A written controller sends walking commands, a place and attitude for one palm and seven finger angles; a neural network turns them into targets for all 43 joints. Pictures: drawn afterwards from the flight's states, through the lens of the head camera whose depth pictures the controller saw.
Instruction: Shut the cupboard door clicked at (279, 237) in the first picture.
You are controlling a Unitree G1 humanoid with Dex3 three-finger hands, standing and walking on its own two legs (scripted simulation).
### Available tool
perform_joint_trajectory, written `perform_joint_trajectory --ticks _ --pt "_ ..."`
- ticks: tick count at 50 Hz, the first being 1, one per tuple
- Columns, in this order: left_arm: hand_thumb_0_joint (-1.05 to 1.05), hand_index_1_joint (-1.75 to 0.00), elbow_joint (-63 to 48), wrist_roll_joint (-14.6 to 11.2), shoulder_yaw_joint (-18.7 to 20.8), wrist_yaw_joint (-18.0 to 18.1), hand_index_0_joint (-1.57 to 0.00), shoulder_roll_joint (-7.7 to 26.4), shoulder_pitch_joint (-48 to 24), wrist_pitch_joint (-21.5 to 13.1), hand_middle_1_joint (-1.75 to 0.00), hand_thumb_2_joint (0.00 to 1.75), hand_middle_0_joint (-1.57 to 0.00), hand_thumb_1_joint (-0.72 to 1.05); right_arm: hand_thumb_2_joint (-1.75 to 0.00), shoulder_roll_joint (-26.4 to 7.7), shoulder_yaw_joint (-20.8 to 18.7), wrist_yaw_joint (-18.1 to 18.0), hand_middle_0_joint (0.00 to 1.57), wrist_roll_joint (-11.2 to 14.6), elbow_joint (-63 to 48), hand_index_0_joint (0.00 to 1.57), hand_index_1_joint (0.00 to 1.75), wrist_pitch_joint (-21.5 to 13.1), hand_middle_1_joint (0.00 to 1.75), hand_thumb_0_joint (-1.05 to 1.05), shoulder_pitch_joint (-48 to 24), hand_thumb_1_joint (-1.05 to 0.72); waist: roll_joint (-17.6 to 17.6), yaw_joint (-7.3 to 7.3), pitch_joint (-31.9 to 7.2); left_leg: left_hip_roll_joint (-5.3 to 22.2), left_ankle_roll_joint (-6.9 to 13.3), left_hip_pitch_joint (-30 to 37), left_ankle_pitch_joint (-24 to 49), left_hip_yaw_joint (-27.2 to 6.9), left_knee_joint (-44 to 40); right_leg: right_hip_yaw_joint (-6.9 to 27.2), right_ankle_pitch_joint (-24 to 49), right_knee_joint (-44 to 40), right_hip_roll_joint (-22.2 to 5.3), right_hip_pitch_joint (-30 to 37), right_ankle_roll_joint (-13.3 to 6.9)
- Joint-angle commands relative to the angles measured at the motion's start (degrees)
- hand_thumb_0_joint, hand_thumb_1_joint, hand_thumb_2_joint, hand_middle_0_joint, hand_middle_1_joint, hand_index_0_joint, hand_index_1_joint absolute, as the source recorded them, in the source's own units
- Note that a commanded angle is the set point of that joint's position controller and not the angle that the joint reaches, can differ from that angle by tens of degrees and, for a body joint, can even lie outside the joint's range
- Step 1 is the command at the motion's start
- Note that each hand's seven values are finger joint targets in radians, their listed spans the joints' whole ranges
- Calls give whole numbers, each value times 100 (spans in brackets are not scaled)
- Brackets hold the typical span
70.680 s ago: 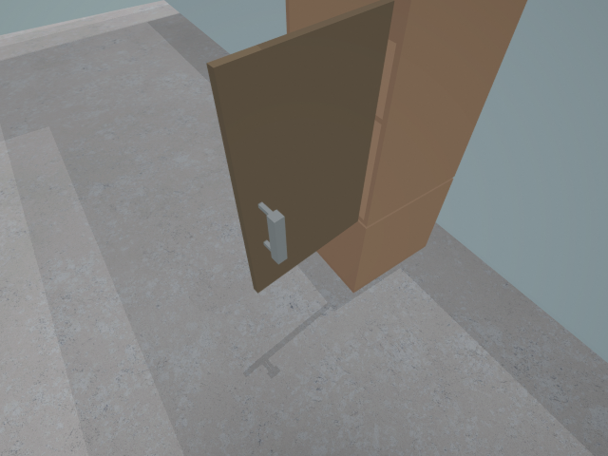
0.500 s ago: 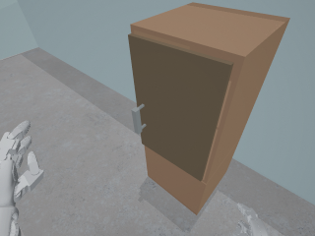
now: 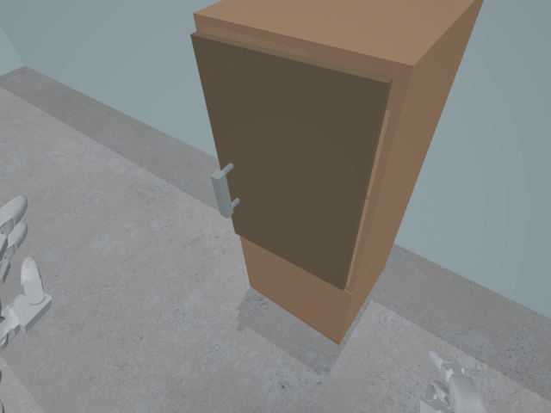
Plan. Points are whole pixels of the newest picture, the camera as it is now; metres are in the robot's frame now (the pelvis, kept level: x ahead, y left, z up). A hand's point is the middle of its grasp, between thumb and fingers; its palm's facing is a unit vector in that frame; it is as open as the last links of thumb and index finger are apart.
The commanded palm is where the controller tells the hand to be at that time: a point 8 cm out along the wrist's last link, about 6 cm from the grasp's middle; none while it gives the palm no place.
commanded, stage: step back with the hand held close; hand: left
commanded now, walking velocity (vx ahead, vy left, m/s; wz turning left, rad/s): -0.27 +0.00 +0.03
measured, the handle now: (228, 190) +0.63 +0.17 -0.11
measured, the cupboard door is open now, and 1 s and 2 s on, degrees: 3 3 3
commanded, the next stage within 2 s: stop stepping back and stand still in 1.02 s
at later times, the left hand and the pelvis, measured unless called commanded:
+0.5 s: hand out of the picture +0.11 +0.29 +0.16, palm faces +0.51 -0.72 -0.46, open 7.4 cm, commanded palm +0.04 +0.32 +0.18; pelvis -0.08 +0.01 -0.02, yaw +5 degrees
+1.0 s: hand out of the picture +0.02 +0.31 +0.17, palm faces +0.51 -0.76 -0.40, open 7.4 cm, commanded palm -0.04 +0.33 +0.18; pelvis -0.16 +0.02 -0.01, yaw +4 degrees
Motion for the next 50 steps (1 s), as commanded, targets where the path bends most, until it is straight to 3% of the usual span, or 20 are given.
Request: perform_joint_trajectory --ticks 1,4,7,12,16,20,21,23,25,29,31,34,36,39,40,41,42,44,48,50 --pt "0 -30 -1214 -33 1131 169 -20 1329 92 -367 -30 90 -20 90 -90 -621 -240 -80 20 -22 -1108 20 30 -161 30 0 -602 -90 -105 33 -1188 741 -214 260 2740 -718 -138 487 2855 324 -510 647 -24" --pt "0 -30 -1197 -31 1049 179 -20 1227 316 -361 -30 90 -20 90 -90 -611 -235 -65 20 0 -1156 20 30 -103 30 0 -560 -90 -125 2 -1072 832 -196 -21 2511 -794 -229 511 2530 452 -464 592 -7" --pt "0 -30 -1128 -22 1023 188 -20 1202 329 -372 -30 90 -20 90 -90 -623 -223 -80 20 -8 -1155 20 30 -109 30 0 -574 -90 -199 -2 -867 888 -117 -484 1692 -869 -410 531 2046 453 -418 588 45" --pt "0 -30 -1145 88 970 225 -20 1199 -34 -481 -30 90 -20 90 -90 -663 -195 -113 20 -8 -1170 20 30 -184 30 0 -566 -90 -200 -48 -362 883 84 -1608 -893 -1060 -798 691 746 319 -364 679 86" --pt "0 -30 -1463 259 1052 268 -20 1280 -505 -671 -30 90 -20 90 -90 -756 -196 -150 20 -52 -1175 20 30 -353 30 0 -573 -90 347 -37 -151 1172 309 -2701 -2636 -1552 -1468 449 72 852 -36 1194 196" --pt "0 -30 -1648 383 1045 273 -20 1176 -783 -772 -30 90 -20 90 -90 -744 -211 -138 20 -126 -1136 20 30 -516 30 0 -466 -90 694 -12 -205 1489 411 -3315 -3107 -1780 -1767 184 333 1722 213 1722 243" --pt "0 -30 -1600 400 1218 269 -20 1340 -734 -800 -30 90 -20 90 -90 -753 -243 -127 20 -130 -1128 20 30 -555 30 0 -494 -90 680 8 -238 1488 438 -3322 -3116 -1779 -1679 246 337 1691 246 1751 239" --pt "0 -30 -1462 373 1098 239 -20 1136 -557 -832 -30 90 -20 90 -90 -720 -236 -81 20 -116 -1098 20 30 -589 30 0 -422 -90 359 -35 -135 1362 368 -3248 -2995 -1641 -1439 340 246 1476 216 1557 169" --pt "0 -30 -1468 290 1167 231 -20 1155 -276 -917 -30 90 -20 90 -90 -689 -249 -38 20 -111 -1051 20 30 -652 30 0 -403 -90 -5 -70 -263 1087 239 -2643 -2399 -1371 -945 669 568 973 47 1036 48" --pt "0 -30 -1717 112 1093 288 -20 1260 -108 -1015 -30 90 -20 90 -90 -523 -272 71 20 -90 -865 20 30 -692 30 0 -305 -90 -832 -145 -1095 537 -219 -530 -39 -603 599 1705 1460 -3 -886 -413 -286" --pt "0 -30 -1785 117 1136 345 -20 1397 -146 -1012 -30 90 -20 90 -90 -527 -306 58 20 -109 -793 20 30 -692 30 0 -314 -90 -717 -178 -1092 506 -282 -260 -60 -530 760 1844 1228 -263 -1039 -711 -335" --pt "0 -30 -1826 143 1096 379 -20 1438 -280 -1032 -30 90 -20 90 -90 -519 -238 -6 20 -102 -806 20 30 -717 30 0 -495 -90 -422 -168 -694 621 -229 -283 -194 -695 342 1434 378 -297 -679 -1063 -184" --pt "0 -30 -1660 176 1185 382 -20 1469 -393 -1047 -30 90 -20 90 -90 -591 -250 -74 20 -114 -797 20 30 -746 30 0 -580 -90 -27 -156 -332 882 -88 -817 -1010 -988 -327 1056 -384 -130 -248 -900 -22" --pt "0 -30 -1248 256 1261 313 -20 1227 -380 -1092 -30 90 -20 90 -90 -722 -248 -117 20 -145 -821 20 30 -796 30 0 -648 -90 894 -59 -110 1945 347 -3063 -3486 -2185 -2192 284 -407 1798 564 1002 187" --pt "0 -30 -1206 283 1296 273 -20 1240 -451 -1059 -30 90 -20 90 -90 -703 -262 -119 20 -197 -793 20 30 -787 30 0 -635 -90 950 -24 -153 2186 386 -3460 -3709 -2332 -2499 138 -451 2465 638 1349 200" --pt "0 -30 -1243 274 1324 239 -20 1326 -537 -1047 -30 90 -20 90 -90 -653 -286 -107 20 -235 -800 20 30 -783 30 0 -665 -90 940 1 -234 2213 375 -3347 -3415 -2293 -2516 151 -589 2715 613 1272 176" --pt "0 -30 -1329 234 1217 203 -20 1230 -558 -1036 -30 90 -20 90 -90 -576 -293 -67 20 -238 -793 20 30 -788 30 0 -619 -90 696 8 -346 2148 294 -3018 -2989 -2056 -2370 101 -823 2752 581 1063 126" --pt "0 -30 -1578 161 1077 175 -20 1150 -418 -1011 -30 90 -20 90 -90 -544 -329 21 20 -178 -819 20 30 -856 30 0 -683 -90 646 80 -694 1912 92 -2116 -2323 -1457 -2108 -104 -1268 2501 573 666 67" --pt "0 -30 -2142 -78 929 194 -20 1143 -6 -979 -30 90 -20 90 -90 -374 -253 133 20 -162 -654 20 30 -1008 30 0 -574 -90 743 82 -1481 1658 -392 209 -784 -819 -1807 -330 -1702 639 353 -151 -25" --pt "0 -30 -2366 -86 962 229 -20 1207 -142 -1077 -30 90 -20 90 -90 -386 -219 144 20 -227 -486 20 30 -1025 30 0 -501 -90 701 70 -1645 1611 -704 803 65 -724 -1475 -197 -1243 -359 253 -238 -76"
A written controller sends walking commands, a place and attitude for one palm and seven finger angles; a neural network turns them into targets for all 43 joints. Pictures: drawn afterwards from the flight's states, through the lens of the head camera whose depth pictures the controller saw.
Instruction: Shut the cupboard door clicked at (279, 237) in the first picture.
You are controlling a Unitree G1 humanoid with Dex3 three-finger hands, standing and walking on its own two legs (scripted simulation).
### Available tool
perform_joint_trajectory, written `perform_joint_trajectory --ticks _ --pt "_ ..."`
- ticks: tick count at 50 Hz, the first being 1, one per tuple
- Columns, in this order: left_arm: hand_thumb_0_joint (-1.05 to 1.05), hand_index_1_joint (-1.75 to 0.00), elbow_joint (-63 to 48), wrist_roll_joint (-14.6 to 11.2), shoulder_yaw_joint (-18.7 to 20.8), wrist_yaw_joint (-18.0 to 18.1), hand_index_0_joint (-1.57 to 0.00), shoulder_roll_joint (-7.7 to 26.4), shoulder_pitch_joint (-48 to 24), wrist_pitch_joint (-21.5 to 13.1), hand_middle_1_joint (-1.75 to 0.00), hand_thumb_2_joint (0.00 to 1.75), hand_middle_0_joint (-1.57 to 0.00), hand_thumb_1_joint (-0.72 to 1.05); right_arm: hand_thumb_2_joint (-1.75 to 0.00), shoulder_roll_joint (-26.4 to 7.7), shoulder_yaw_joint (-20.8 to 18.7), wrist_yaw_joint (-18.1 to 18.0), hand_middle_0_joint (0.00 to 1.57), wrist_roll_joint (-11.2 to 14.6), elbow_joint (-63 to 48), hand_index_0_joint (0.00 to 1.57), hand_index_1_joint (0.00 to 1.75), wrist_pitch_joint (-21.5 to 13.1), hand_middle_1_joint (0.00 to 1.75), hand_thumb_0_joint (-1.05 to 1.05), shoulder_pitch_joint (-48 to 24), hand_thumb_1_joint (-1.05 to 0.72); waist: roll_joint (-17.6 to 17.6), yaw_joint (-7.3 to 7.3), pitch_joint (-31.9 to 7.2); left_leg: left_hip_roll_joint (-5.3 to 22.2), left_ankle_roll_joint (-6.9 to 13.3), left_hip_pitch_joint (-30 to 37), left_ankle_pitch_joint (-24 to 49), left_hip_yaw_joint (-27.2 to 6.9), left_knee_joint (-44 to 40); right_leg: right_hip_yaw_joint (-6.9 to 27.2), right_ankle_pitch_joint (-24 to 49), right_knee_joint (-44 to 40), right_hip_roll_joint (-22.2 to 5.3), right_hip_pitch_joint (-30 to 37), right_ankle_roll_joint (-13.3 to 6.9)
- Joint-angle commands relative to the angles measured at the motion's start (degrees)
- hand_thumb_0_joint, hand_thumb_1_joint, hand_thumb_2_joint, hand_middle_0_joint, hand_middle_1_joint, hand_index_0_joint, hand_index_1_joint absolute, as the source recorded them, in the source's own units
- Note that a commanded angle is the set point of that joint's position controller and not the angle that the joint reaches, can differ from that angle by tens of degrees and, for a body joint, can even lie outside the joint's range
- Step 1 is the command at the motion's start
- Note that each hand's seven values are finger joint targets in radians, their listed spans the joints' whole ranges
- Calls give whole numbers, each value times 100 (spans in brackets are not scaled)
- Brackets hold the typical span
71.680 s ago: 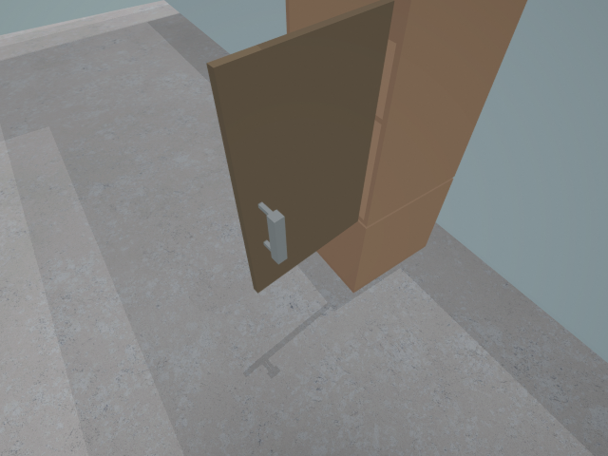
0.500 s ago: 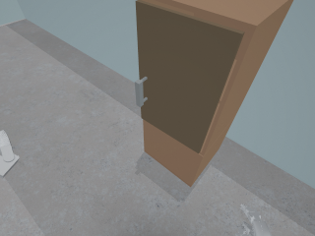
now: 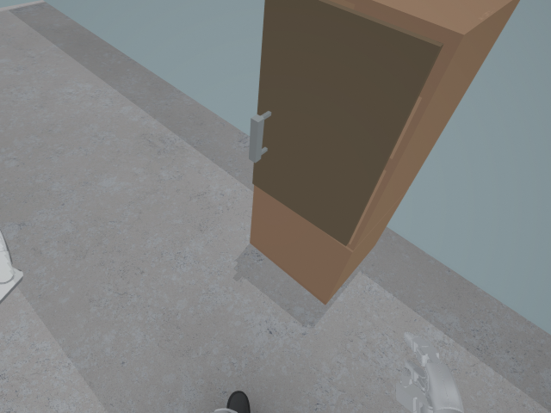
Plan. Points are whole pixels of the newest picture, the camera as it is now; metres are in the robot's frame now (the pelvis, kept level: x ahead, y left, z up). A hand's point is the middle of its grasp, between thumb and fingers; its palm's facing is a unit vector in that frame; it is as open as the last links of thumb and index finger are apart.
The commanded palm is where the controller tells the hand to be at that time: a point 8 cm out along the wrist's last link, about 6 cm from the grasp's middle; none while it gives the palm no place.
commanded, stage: step back with the hand held close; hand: left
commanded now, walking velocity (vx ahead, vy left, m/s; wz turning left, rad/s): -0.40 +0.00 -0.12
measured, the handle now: (261, 136) +0.80 +0.10 -0.10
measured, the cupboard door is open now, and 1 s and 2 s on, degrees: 3 3 3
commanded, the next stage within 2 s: stop stepping back and stand still in 0.02 s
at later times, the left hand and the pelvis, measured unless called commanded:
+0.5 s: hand out of the picture +0.18 +0.30 +0.16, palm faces +0.42 -0.89 -0.17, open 7.4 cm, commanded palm +0.07 +0.33 +0.19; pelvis -0.10 +0.04 -0.01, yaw -6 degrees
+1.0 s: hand (27, 372) +0.14 +0.28 +0.08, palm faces +0.23 -0.90 -0.38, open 7.4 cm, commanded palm none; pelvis -0.11 +0.06 +0.00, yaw -6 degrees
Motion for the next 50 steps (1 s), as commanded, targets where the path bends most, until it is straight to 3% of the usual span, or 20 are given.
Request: perform_joint_trajectory --ticks 1,4,6,10,15,17,19,21,22,25,29,31,33,34,36,42,46,47,48,50 --pt "0 -30 -1673 -11 483 81 -20 1069 -201 -493 -30 90 -20 90 -90 -815 -287 -21 20 -110 -475 20 30 -321 30 0 -268 -90 1028 -62 -1358 912 -987 2798 -1137 -1000 -485 311 498 -1854 -339 -654 -210" --pt "0 -30 -1707 48 677 163 -20 1412 -854 -617 -30 90 -20 90 -90 -802 -263 -124 20 -102 -377 20 30 -340 30 0 -336 -90 410 -134 -1282 550 -880 3709 -113 -385 787 983 1585 -2122 -1000 -1701 -395" --pt "0 -30 -2010 49 629 151 -20 1451 -1278 -635 -30 90 -20 90 -90 -762 -332 -183 20 0 -359 20 30 -419 30 0 -402 -90 126 -175 -1683 406 -763 4214 502 -390 763 585 2152 -1597 -798 -1682 -112" --pt "0 -30 -1060 -93 929 33 -20 1409 -197 -187 -30 90 -20 90 -90 -790 -257 -232 20 43 -812 20 30 -247 30 0 -510 -90 682 -203 -526 267 -927 3276 -2458 -381 271 159 -861 -1881 -434 -1978 -385" --pt "0 -30 -517 16 483 112 -20 1230 -691 163 -30 90 -20 90 -90 -808 -176 -288 20 -17 -527 20 30 121 30 0 -170 -90 -1025 -427 1292 16 -827 2224 -2412 -1225 3969 1546 -2097 -2838 -2089 -4208 -1196" --pt "0 -30 -234 105 -14 137 -20 955 -1808 238 -30 90 -20 90 -90 -850 -39 -297 20 50 -519 20 30 31 30 0 -102 -90 -568 -609 1857 154 -669 1477 -2604 -1250 2497 871 -1300 -2093 -1719 -3297 -729" --pt "0 -30 152 194 -367 140 -20 710 -2640 292 -30 90 -20 90 -90 -1078 -15 -339 20 87 -487 20 30 -138 30 0 20 -90 1097 -578 2225 207 -500 693 -2815 -1861 297 -21 -309 -419 -706 -2186 -125" --pt "0 -30 193 200 -406 162 -20 742 -3015 174 -30 90 -20 90 -90 -1130 -103 -347 20 139 -514 20 30 -368 30 0 -31 -90 1804 -389 1806 857 -239 242 -4643 -3626 -1491 224 164 544 -178 -1141 121" --pt "0 -30 -208 232 -236 171 -20 866 -2773 103 -30 90 -20 90 -90 -1027 -74 -318 20 62 -517 20 30 -409 30 0 -84 -90 2011 -342 1300 972 -577 505 -5292 -3832 -1861 340 -29 937 -122 -1106 87" --pt "0 -30 -1965 88 299 107 -20 1131 -913 -12 -30 90 -20 90 -90 -937 -240 -61 20 -83 -789 20 30 -465 30 0 -178 -90 1788 -11 -600 737 -1524 1353 -4807 -2758 -2041 -30 -74 1308 278 -154 -82" --pt "0 -30 -2601 -55 909 53 -20 1409 1617 30 -30 90 -20 90 -90 -687 -189 138 20 -122 -1013 20 30 -327 30 0 -180 -90 1798 40 -1145 236 -927 946 -3469 -1098 -1112 -625 310 -389 283 1093 -217" --pt "0 -30 -2124 -39 1119 128 -20 1588 1814 157 -30 90 -20 90 -90 -610 -151 70 20 -86 -913 20 30 -134 30 0 -81 -90 964 -40 -957 -112 -907 338 -3423 -649 79 -253 277 -1367 -283 1478 -458" --pt "0 -30 -1739 15 1108 211 -20 1609 748 277 -30 90 -20 90 -90 -642 -211 -70 20 -64 -652 20 30 134 30 0 1 -90 -878 -194 -67 -338 -712 -765 -2906 -615 3194 2482 -917 -2863 -2513 248 -1310" --pt "0 -30 -1449 -15 1222 256 -20 1697 -133 220 -30 90 -20 90 -90 -802 -234 -142 20 -108 -488 20 30 132 30 0 0 -90 -771 -334 647 -183 -704 -1188 -2605 -966 4156 2760 -1027 -3273 -2963 -552 -1532" --pt "0 -30 -334 34 967 257 -20 1377 -858 182 -30 90 -20 90 -90 -755 -176 -134 20 -29 -421 20 30 68 30 0 65 -90 -734 -520 348 67 -642 -832 -2294 -1115 4444 1998 -1327 -2986 -2578 -797 -1233" --pt "0 -30 1072 211 -379 140 -20 470 -889 357 -30 90 -20 90 -90 -885 -119 -296 20 20 -420 20 30 128 30 0 -227 -90 -410 -141 1460 6 -518 -618 -1945 -382 3292 953 -79 -2889 -1799 -781 -471" --pt "0 -30 -715 264 -416 250 -20 845 -1730 89 -30 90 -20 90 -90 -879 -141 -359 20 -19 -526 20 30 -194 30 0 -435 -90 -1061 -4 1117 -40 -433 196 -1984 -175 2011 614 2151 -2409 -1726 37 -349" --pt "0 -30 4069 759 -2058 -458 -20 -580 -1035 1095 -30 90 -20 90 -90 -1085 -134 286 20 -159 350 20 30 -130 30 0 -260 -90 -888 -312 1305 350 -568 60 -2116 456 1804 -1070 5125 -973 -2416 77 -476" --pt "0 -30 4229 566 -2089 -707 -20 -714 -537 1445 -30 90 -20 90 -90 -710 -34 312 20 -125 91 20 30 350 30 0 153 -90 -808 -201 630 -209 -478 1152 -1988 42 1498 -390 5590 -321 -1640 -200 -406" --pt "0 -30 4176 551 -2322 -816 -20 -814 -576 1536 -30 90 -20 90 -90 -1166 -142 284 20 -188 63 20 30 448 30 0 884 -90 344 -412 -248 686 56 2862 2024 -1132 1360 -715 3874 1192 -1246 -1227 68"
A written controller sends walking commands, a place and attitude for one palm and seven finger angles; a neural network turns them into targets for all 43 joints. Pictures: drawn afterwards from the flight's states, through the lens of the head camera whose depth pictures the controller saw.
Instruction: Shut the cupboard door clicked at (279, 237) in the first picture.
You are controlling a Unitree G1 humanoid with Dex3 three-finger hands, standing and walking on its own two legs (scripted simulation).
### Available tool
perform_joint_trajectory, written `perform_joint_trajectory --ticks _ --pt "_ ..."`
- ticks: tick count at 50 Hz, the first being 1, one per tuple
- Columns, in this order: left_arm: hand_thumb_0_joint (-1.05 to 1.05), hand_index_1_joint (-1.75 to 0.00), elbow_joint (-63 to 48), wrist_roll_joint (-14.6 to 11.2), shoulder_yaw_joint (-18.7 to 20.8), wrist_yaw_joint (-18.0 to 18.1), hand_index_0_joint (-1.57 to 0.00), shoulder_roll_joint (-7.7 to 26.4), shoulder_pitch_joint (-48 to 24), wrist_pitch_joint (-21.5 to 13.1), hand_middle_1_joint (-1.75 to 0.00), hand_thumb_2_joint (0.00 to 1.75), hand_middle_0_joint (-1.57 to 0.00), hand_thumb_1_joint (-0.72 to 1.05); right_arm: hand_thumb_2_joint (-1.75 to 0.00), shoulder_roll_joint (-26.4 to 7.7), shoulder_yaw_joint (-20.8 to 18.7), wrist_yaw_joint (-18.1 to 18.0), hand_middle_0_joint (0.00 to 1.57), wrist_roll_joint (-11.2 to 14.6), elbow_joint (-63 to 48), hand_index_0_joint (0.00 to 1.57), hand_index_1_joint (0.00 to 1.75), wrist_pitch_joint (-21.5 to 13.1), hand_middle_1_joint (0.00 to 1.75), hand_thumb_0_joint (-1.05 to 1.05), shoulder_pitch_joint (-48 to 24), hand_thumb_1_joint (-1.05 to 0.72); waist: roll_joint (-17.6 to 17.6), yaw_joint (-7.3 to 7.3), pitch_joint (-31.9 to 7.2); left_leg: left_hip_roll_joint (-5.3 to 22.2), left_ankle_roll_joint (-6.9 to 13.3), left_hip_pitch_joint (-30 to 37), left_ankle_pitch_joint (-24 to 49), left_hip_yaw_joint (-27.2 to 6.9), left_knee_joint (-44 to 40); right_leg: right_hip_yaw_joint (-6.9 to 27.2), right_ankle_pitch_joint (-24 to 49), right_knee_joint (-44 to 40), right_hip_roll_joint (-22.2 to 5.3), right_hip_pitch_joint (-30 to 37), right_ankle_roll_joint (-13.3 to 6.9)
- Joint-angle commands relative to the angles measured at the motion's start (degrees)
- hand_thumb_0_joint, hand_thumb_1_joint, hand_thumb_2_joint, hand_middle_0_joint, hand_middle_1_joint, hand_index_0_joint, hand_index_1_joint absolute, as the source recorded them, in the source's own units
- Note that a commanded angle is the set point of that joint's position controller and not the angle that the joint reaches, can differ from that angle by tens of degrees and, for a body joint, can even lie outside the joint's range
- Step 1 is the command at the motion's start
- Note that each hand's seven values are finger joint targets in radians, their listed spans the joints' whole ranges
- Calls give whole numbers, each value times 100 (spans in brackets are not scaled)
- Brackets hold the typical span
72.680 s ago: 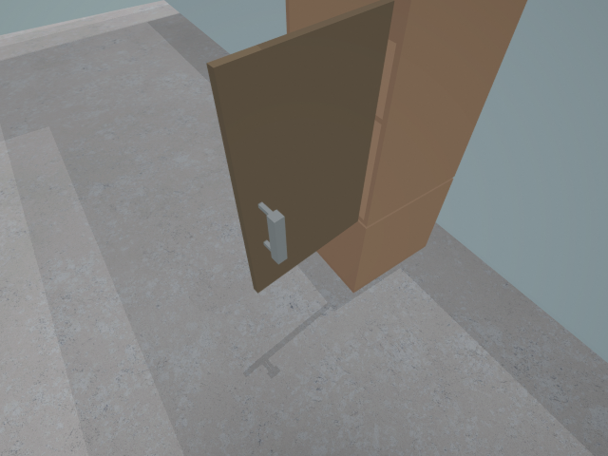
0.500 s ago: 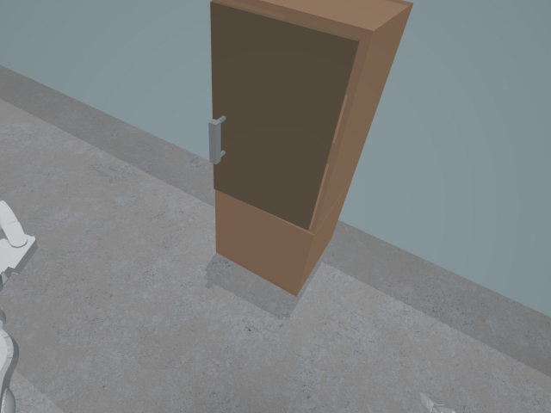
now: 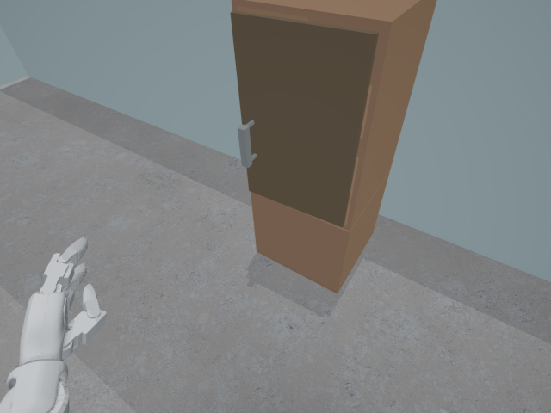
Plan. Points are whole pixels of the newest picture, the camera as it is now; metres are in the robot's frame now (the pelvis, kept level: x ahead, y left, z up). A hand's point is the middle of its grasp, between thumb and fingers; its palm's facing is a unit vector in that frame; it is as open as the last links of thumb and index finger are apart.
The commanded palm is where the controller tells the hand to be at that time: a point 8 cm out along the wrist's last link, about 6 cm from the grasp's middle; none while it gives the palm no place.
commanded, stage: let the arm hang, fingers relaxed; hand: left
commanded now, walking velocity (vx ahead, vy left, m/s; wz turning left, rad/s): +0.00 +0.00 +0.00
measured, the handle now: (249, 143) +0.90 +0.14 -0.10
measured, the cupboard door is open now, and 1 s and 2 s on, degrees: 3 3 3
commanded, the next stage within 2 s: look to check the result in 1.04 s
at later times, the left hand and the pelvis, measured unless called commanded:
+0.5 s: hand out of the picture +0.03 +0.20 -0.16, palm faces +0.06 -0.97 -0.25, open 7.2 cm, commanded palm none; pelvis +0.03 +0.00 +0.01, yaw +0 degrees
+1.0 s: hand out of the picture -0.03 +0.18 -0.17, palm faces +0.02 -0.99 -0.15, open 7.3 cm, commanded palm none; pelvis +0.00 +0.02 +0.01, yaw -1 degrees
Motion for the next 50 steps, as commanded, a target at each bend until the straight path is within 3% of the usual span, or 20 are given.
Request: perform_joint_trajectory --ticks 1,2,3,4,6,7,8,9,10,12,14,15,16,17,18,19,20,21,34,50 --pt "0 -30 1589 97 -1055 -542 -20 -138 131 705 -30 90 -20 90 -90 -956 -153 152 20 -120 -604 20 30 103 30 0 265 -90 951 -318 -553 1614 1140 2416 5073 -1979 -833 324 95 2722 -90 -2117 469" --pt "0 -30 1865 152 -1085 -475 -20 -12 -130 679 -30 90 -20 90 -90 -1001 -159 126 20 -204 -491 20 30 125 30 0 371 -90 521 -345 -508 1886 1407 2382 5368 -2178 -1144 863 -1558 2919 6 -2195 474" --pt "0 -30 2141 170 -1115 -470 -20 22 -173 668 -30 90 -20 90 -90 -1079 -145 108 20 -284 -444 20 30 129 30 0 127 -90 147 -239 -386 1834 1326 2151 4749 -1978 -1120 1192 -1581 2526 -110 -2066 464" --pt "0 -30 2401 137 -1150 -510 -20 26 -279 701 -30 90 -20 90 -90 -1049 -113 64 20 -277 -444 20 30 119 30 0 -133 -90 398 -225 -336 1613 1157 1623 3873 -1914 -1294 1157 -1392 2123 -90 -1705 458" --pt "0 -30 3262 130 -1035 -577 -20 332 -28 639 -30 90 -20 90 -90 -795 -25 49 20 -196 -330 20 30 204 30 0 -784 -90 778 155 -438 826 528 881 2417 -1031 -926 992 633 316 -62 -296 448" --pt "0 -30 3611 152 -952 -559 -20 670 322 614 -30 90 -20 90 -90 -447 15 62 20 -79 -330 20 30 294 30 0 -942 -90 -94 320 -649 110 103 347 505 -465 -212 1701 1636 -472 -475 243 407" --pt "0 -30 3935 173 -894 -547 -20 979 264 556 -30 90 -20 90 -90 -80 25 79 20 -63 -356 20 30 355 30 0 -965 -90 -1044 241 -386 -457 -177 -261 -1337 -293 310 2931 2265 -1121 -1420 101 106" --pt "0 -30 4218 187 -946 -562 -20 970 -28 523 -30 90 -20 90 -90 -134 -27 82 20 -77 -181 20 30 393 30 0 -933 -90 -890 176 -64 -440 -182 -152 -2080 -500 774 3269 1922 -1469 -1806 -361 -353" --pt "0 -30 4432 197 -987 -520 -20 716 -289 488 -30 90 -20 90 -90 -109 -50 70 20 -104 31 20 30 419 30 0 -938 -90 -834 90 226 -317 -145 -188 -1865 -692 1075 3225 2220 -1503 -1641 -475 -426" --pt "0 -30 4653 249 -900 -453 -20 304 -318 446 -30 90 -20 90 -90 59 -99 46 20 -123 335 20 30 396 30 0 -660 -90 -240 -37 275 -295 -132 -361 -1527 -673 1116 2774 4162 -935 -1486 100 -573" --pt "0 -30 4979 237 -937 -390 -20 258 -243 424 -30 90 -20 90 -90 198 -79 56 20 -81 603 20 30 374 30 0 -490 -90 -134 -4 41 -310 -123 -233 -1492 -587 364 2287 5610 -460 -1324 788 -692" --pt "0 -30 5123 215 -951 -369 -20 240 -231 422 -30 90 -20 90 -90 241 -62 58 20 -64 734 20 30 357 30 0 -388 -90 -232 -17 -77 -343 -112 19 -1193 -541 -291 2041 5864 -311 -1180 980 -589" --pt "0 -30 5260 184 -966 -354 -20 213 -291 430 -30 90 -20 90 -90 226 -72 71 20 -43 866 20 30 322 30 0 -239 -90 -457 -73 -129 -342 -81 393 -445 -546 -1053 1798 5982 -105 -983 1034 -386" --pt "0 -30 5377 118 -997 -352 -20 203 -284 437 -30 90 -20 90 -90 153 -66 51 20 -41 1028 20 30 277 30 0 -56 -90 -465 -114 -262 -293 -8 1091 1037 -593 -1574 1559 5639 9 -763 770 -140" --pt "0 -30 5484 78 -1040 -349 -20 28 -155 443 -30 90 -20 90 -90 -2 -72 9 20 -64 1147 20 30 200 30 0 21 -90 -201 -62 -413 98 144 1819 2779 -880 -1435 1393 4714 1 -517 292 87" --pt "0 -30 5579 74 -1095 -325 -20 -153 -36 454 -30 90 -20 90 -90 -53 -59 -43 20 -61 1211 20 30 188 30 0 -14 -90 -75 15 -473 374 282 2181 3534 -959 -1136 1346 3816 -323 -395 -3 195" --pt "0 -30 5679 121 -1122 -295 -20 -206 -49 483 -30 90 -20 90 -90 -18 -38 -59 20 -56 1274 20 30 237 30 0 -99 -90 -201 23 -213 339 275 2012 2912 -802 -1154 1439 3246 -756 -352 -24 256" --pt "0 -30 5846 136 -1115 -313 -20 -137 -13 500 -30 90 -20 90 -90 84 -8 -81 20 -25 1333 20 30 240 30 0 -226 -90 61 24 14 207 182 1969 2680 -724 -1166 1497 3596 -882 -418 -96 268" --pt "0 -30 6783 80 -1252 -377 -20 -277 2 543 -30 90 -20 90 -90 267 148 -101 20 -37 2187 20 30 198 30 0 128 -90 13 13 991 130 171 1562 814 -835 -2329 1543 1811 -1544 -380 3 129" --pt "0 -30 7049 64 -1283 -343 -20 -533 292 564 -30 90 -20 90 -90 508 166 -123 20 -31 2476 20 30 211 30 0 708 -90 -48 -7 1136 68 201 1304 72 -837 -2471 1573 1285 -1502 -347 -193 104"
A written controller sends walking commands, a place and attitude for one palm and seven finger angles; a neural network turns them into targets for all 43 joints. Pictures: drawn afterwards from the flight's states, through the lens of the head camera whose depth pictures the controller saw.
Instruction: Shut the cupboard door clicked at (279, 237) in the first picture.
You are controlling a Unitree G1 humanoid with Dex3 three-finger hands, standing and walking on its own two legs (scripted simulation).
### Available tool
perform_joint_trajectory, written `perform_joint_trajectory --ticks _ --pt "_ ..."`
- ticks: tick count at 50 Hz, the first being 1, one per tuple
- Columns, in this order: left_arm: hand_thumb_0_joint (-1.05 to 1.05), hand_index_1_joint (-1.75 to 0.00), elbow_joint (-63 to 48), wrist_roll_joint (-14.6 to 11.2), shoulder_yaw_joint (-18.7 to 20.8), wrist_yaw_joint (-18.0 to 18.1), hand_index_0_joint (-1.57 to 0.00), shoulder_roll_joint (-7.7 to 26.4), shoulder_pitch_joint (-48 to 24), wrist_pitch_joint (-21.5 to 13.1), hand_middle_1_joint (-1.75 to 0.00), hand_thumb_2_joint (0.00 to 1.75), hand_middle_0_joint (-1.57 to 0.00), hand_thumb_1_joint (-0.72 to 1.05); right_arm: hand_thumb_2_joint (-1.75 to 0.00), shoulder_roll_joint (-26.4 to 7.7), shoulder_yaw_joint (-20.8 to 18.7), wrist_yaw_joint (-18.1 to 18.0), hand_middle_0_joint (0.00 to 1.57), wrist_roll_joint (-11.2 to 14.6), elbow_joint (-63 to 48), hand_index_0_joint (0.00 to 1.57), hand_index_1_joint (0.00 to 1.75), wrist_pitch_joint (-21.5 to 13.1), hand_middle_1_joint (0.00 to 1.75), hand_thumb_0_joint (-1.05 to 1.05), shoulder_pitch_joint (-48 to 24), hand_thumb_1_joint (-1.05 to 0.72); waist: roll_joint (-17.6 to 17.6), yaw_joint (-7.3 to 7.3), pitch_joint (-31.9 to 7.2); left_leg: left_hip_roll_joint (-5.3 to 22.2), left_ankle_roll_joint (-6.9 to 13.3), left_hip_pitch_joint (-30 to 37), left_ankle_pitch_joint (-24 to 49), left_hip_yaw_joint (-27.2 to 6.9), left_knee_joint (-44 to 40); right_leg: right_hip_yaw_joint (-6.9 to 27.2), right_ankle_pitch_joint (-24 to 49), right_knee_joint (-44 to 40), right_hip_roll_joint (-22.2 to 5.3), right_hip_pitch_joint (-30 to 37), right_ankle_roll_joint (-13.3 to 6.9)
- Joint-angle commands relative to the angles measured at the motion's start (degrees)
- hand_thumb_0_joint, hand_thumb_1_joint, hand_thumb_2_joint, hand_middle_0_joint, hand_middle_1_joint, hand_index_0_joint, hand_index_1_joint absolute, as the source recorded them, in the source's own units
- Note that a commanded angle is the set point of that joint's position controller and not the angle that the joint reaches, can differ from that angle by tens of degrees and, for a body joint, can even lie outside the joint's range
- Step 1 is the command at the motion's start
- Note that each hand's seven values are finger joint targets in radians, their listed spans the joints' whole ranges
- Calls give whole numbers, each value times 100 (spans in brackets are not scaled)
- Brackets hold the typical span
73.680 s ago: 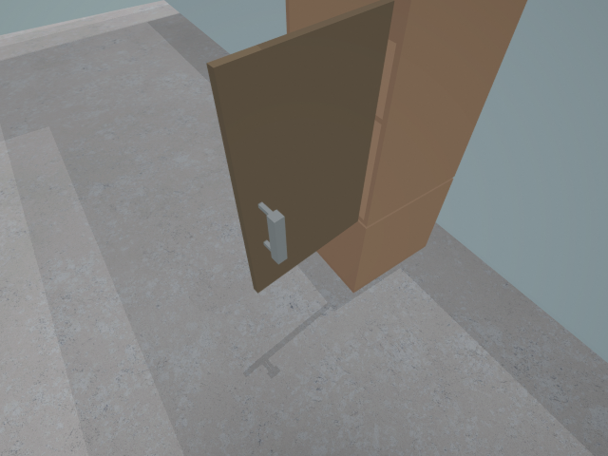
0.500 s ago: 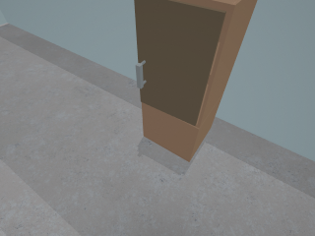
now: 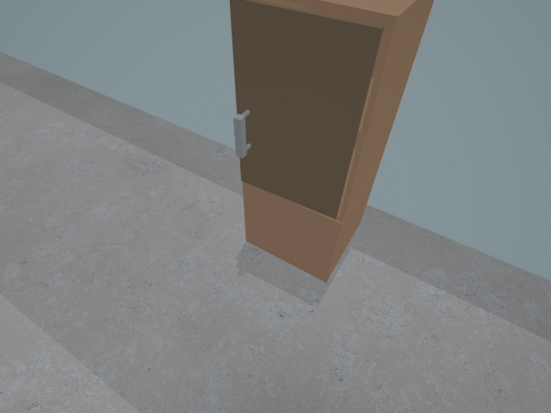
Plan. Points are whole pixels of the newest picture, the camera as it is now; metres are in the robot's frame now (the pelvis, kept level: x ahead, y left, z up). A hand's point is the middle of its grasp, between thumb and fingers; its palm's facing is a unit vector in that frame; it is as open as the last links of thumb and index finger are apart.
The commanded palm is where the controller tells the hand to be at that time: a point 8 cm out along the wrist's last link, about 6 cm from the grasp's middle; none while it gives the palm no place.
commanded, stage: let the arm hang, fingers relaxed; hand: left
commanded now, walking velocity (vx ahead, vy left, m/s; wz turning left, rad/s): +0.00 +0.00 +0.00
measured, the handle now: (244, 133) +0.90 +0.14 -0.12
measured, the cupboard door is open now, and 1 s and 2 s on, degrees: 3 3 3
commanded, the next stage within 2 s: look to check the result in 0.04 s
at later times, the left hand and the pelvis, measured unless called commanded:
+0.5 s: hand out of the picture -0.04 +0.17 -0.18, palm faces +0.03 -0.99 -0.14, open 7.3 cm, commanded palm none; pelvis -0.01 +0.02 +0.00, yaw -1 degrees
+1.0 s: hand out of the picture +0.00 +0.20 -0.19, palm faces +0.08 -0.97 -0.21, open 7.3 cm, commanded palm none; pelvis -0.01 +0.02 -0.01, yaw +3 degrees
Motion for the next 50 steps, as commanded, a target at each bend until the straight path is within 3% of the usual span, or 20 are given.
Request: perform_joint_trajectory --ticks 1,17,38,41,44,47,50 --pt "0 -30 -59 31 55 29 -20 466 469 -55 -30 90 -20 90 -90 -554 -94 -62 20 -18 -163 20 30 -74 30 0 327 -90 11 51 619 659 -1 -370 44 -794 -530 671 165 -389 -619 -468 -118" --pt "0 -30 -34 78 49 48 -20 373 550 -42 -30 90 -20 90 -90 -554 -144 -57 20 -25 -232 20 30 -105 30 0 370 -90 124 9 650 762 34 -483 -399 -960 -739 633 180 -131 -575 -731 -62" --pt "0 -30 -113 76 81 44 -20 526 327 -58 -30 90 -20 90 -90 -707 -166 -48 20 -17 -287 20 30 -165 30 0 205 -90 83 -1 433 773 5 -152 413 -903 -656 611 470 -61 -623 -659 -16" --pt "0 -30 -230 74 149 62 -20 582 272 -14 -30 90 -20 90 -90 -752 -186 -28 20 -6 -362 20 30 -115 30 0 161 -90 144 8 446 824 52 -307 742 -1106 -501 412 351 244 -625 -692 39" --pt "0 -30 -404 88 255 69 -20 669 98 52 -30 90 -20 90 -90 -921 -273 -19 20 -31 -462 20 30 -46 30 0 35 -90 344 16 463 1008 206 -550 697 -1570 -506 144 -15 697 -573 -861 120" --pt "0 -30 -637 113 356 66 -20 739 -83 90 -30 90 -20 90 -90 -1097 -381 -25 20 -53 -587 20 30 3 30 0 4 -90 615 -19 258 1305 524 -313 1138 -2214 -483 71 -613 1505 -428 -1376 177" --pt "0 -30 -943 129 437 54 -20 758 -370 132 -30 90 -20 90 -90 -1258 -490 -20 20 -103 -716 20 30 52 30 0 67 -90 741 -107 -32 1612 956 -9 1562 -2696 -447 285 -1383 2722 -367 -2001 209"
